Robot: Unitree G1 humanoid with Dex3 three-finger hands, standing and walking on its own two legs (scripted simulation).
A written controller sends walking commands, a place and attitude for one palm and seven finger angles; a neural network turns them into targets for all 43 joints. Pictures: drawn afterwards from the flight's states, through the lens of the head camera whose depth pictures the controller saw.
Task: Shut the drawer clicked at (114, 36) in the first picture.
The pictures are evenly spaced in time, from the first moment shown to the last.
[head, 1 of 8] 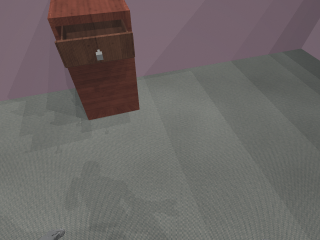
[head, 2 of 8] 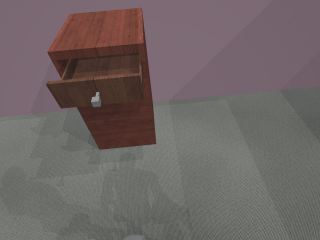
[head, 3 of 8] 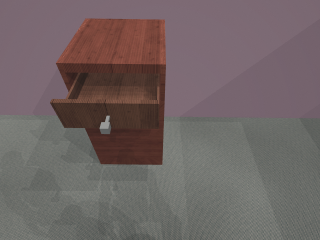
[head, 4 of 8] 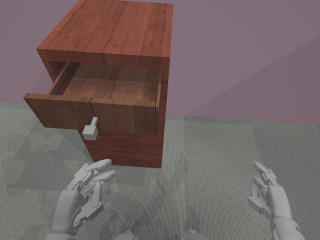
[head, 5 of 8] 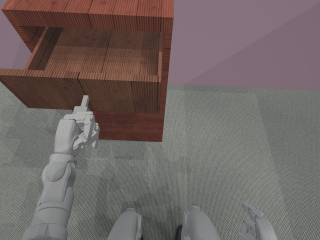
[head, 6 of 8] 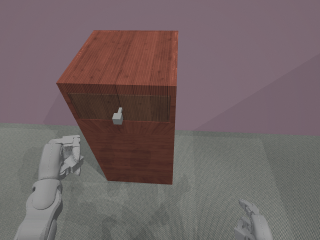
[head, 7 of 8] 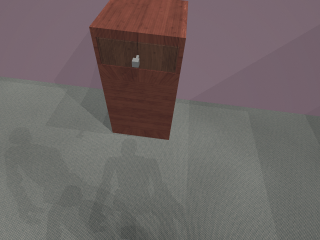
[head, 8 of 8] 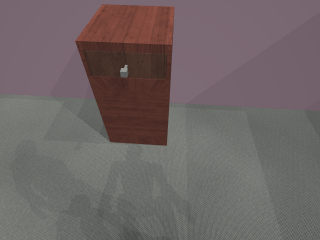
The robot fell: no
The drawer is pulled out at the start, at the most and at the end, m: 0.18 0.18 0.00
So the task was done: yes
